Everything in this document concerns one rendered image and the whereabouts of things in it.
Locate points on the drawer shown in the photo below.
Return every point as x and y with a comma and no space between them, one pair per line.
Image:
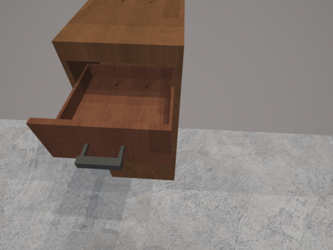
110,106

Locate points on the cabinet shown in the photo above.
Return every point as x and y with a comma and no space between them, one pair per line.
128,32

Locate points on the handle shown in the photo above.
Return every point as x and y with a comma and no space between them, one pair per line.
91,162

